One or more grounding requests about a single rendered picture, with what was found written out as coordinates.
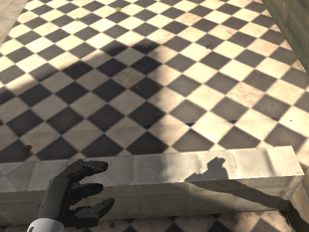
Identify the robot left forearm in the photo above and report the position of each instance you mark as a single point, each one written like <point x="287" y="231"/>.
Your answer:
<point x="46" y="224"/>

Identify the left robot hand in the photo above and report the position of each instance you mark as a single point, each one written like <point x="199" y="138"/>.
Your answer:
<point x="65" y="190"/>

